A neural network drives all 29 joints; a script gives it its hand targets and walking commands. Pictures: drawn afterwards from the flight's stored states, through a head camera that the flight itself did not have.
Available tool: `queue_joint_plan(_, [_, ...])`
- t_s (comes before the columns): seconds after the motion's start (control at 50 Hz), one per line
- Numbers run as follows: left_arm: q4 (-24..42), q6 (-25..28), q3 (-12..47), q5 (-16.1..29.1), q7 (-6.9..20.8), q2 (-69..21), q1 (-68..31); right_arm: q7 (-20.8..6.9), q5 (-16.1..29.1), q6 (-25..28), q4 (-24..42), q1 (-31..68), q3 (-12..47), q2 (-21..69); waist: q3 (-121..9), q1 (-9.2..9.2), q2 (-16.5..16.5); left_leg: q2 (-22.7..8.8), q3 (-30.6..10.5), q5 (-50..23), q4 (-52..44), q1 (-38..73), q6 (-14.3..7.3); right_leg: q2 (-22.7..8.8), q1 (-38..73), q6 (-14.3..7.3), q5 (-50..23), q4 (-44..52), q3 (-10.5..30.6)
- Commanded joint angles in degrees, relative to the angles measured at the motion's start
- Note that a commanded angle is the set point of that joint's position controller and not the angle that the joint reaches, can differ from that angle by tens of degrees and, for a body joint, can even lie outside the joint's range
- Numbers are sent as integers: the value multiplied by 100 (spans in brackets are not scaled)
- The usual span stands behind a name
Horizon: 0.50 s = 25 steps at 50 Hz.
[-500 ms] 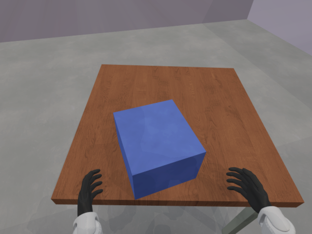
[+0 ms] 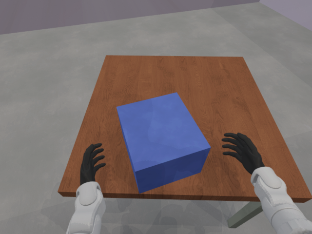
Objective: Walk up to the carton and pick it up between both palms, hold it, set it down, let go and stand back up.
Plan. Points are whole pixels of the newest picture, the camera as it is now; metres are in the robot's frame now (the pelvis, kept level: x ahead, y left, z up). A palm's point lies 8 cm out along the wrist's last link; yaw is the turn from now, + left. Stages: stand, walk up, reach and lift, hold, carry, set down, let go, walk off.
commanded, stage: reach and lift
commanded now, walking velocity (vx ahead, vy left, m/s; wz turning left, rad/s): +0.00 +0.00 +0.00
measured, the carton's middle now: (159, 140) +0.43 +0.04 -0.06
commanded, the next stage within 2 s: none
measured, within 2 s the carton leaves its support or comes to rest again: neither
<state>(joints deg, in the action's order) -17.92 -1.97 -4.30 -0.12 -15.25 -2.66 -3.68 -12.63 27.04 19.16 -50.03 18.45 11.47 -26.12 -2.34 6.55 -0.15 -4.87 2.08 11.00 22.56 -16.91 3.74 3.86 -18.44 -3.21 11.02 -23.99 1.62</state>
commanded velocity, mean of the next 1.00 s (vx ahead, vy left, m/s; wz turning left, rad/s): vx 0.00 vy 0.00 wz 0.00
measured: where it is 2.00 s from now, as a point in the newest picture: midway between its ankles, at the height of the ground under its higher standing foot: outside the picture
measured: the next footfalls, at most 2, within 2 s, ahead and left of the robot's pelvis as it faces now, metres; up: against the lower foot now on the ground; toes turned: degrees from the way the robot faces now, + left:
none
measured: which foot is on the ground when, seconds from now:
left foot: down 0.00-1.00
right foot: down 0.00-1.00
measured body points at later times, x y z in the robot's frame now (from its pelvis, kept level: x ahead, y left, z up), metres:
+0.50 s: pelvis -0.01 +0.00 +0.00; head +0.05 -0.01 +0.45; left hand +0.31 +0.22 +0.04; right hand +0.42 -0.18 +0.05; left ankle +0.00 +0.16 -0.74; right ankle +0.01 -0.08 -0.74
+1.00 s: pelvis +0.00 +0.00 +0.00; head +0.07 -0.02 +0.44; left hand +0.35 +0.24 +0.06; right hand +0.49 -0.15 +0.08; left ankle +0.00 +0.16 -0.74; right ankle +0.01 -0.08 -0.74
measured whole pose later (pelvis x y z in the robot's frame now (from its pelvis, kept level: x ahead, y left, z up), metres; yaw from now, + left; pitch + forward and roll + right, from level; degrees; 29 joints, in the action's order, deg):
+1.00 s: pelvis +0.00 +0.00 +0.00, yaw +1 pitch +16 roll +0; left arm -24.4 -15.1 -12.0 2.3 -11.5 0.0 -29.0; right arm -9.0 22.1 1.4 -58.1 49.2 8.2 -27.9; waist -7.7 11.4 -1.8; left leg -4.8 -0.1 7.2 19.8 -28.5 4.1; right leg 4.2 -28.7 -3.3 7.0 -19.8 0.7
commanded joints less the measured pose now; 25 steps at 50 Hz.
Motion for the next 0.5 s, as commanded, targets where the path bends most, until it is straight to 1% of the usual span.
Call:
queue_joint_plan(0.0, [1305,50,-106,-29,90,238,-1511,90,57,70,885,1998,-450,-1356,-2190,-29,702,468,118,-1543,-132,282,-363,-168,1757,50,-2538,262,482])
queue_joint_plan(0.02, [1393,11,-61,-20,87,257,-1611,87,43,30,873,2100,-534,-1416,-2182,-50,611,451,82,-1549,-177,372,-353,-125,1670,20,-2502,261,402])
queue_joint_plan(0.06, [1398,-61,-102,-52,109,248,-1651,96,39,-60,762,2159,-505,-1406,-2202,-12,580,453,102,-1663,-179,459,-365,-117,1641,18,-2541,315,404])
queue_joint_plan(0.08, [1513,-89,-89,-13,113,263,-1761,101,14,-81,886,2257,-565,-1427,-2322,-16,508,457,95,-1705,-184,468,-336,-106,1652,4,-2528,315,370])
queue_joint_plan(0.1, [1434,-109,-44,54,130,279,-1814,104,-46,-124,904,2394,-632,-1451,-2343,-61,592,446,96,-1653,-190,465,-359,-93,1567,4,-2454,343,335])
queue_joint_plan(0.14, [1425,-113,-169,48,140,394,-2014,149,-149,-187,982,2556,-692,-1400,-2446,-31,675,459,101,-1456,-227,243,-401,-191,1715,98,-2416,353,462])
queue_joint_plan(0.16, [1288,-141,-155,113,155,352,-2138,149,-175,-248,949,2726,-689,-1368,-2382,-54,790,451,88,-1321,-277,173,-441,-214,1678,140,-2406,339,455])
queue_joint_plan(0.2, [1504,-159,-187,102,123,424,-2356,135,-141,-299,1144,2901,-727,-1388,-2697,60,662,444,112,-1337,-251,95,-424,-199,1749,120,-2238,299,457])
queue_joint_plan(0.22, [1548,-185,-219,106,116,455,-2349,150,-138,-341,1254,2900,-693,-1360,-2769,93,673,457,131,-1395,-228,48,-425,-215,1830,125,-2280,297,476])
queue_joint_plan(0.24, [1398,-262,-241,91,140,437,-2219,163,-148,-430,1121,2833,-646,-1354,-2609,78,783,454,101,-1388,-260,30,-441,-211,1895,140,-2330,314,469])
queue_joint_plan(0.26, [1440,-329,-238,150,156,477,-2476,158,-156,-504,1079,3151,-683,-1426,-2679,92,757,441,103,-1481,-298,98,-438,-125,1816,103,-2429,278,347])
queue_joint_plan(0.28, [1451,-367,-269,129,159,480,-2397,150,-145,-547,1108,3061,-655,-1415,-2764,143,746,441,111,-1508,-268,157,-425,-122,1814,94,-2339,301,366])
queue_joint_plan(0.3, [1378,-430,-259,136,158,503,-2611,154,-185,-620,1039,3231,-708,-1434,-2677,117,704,432,112,-1465,-289,197,-408,-99,1653,76,-2180,336,330])
queue_joint_plan(0.32, [1378,-487,-243,99,139,455,-2689,132,-179,-686,895,3251,-691,-1419,-2698,149,561,418,104,-1477,-286,292,-374,-76,1508,34,-1994,360,288])
queue_joint_plan(0.34, [1412,-547,-197,139,121,483,-2869,120,-195,-735,940,3453,-764,-1461,-2829,151,428,414,105,-1478,-253,373,-352,-62,1357,0,-1831,400,244])
queue_joint_plan(0.36, [1297,-641,-245,111,115,447,-2779,124,-176,-807,869,3446,-687,-1416,-2746,187,541,401,101,-1544,-201,340,-365,-78,1367,1,-1810,435,300])
queue_joint_plan(0.38, [1416,-693,-269,148,117,514,-2888,144,-189,-851,985,3541,-724,-1444,-2918,211,551,408,106,-1602,-198,361,-379,-51,1432,16,-1914,407,268])
queue_joint_plan(0.4, [1467,-739,-284,156,119,585,-3093,163,-203,-907,950,3666,-778,-1461,-3004,195,471,430,114,-1601,-194,283,-363,-82,1516,29,-1984,405,298])
queue_joint_plan(0.42, [1522,-773,-270,213,106,613,-3330,168,-227,-956,927,3884,-828,-1518,-3069,193,466,421,98,-1593,-190,217,-354,-59,1479,23,-2036,345,248])
queue_joint_plan(0.44, [1368,-840,-292,193,103,559,-3226,168,-167,-1015,862,3861,-696,-1425,-2968,254,519,423,110,-1606,-147,145,-364,-80,1529,50,-2103,354,302])
queue_joint_plan(0.46, [1423,-856,-359,228,137,657,-3307,195,-160,-1026,1061,3963,-658,-1416,-3099,268,627,438,123,-1656,-143,73,-377,-107,1668,121,-2385,316,329])
queue_joint_plan(0.48, [1354,-862,-413,281,150,733,-3489,208,-175,-1044,1174,4167,-672,-1457,-3208,307,687,446,130,-1523,-201,-93,-399,-145,1761,179,-2442,263,354])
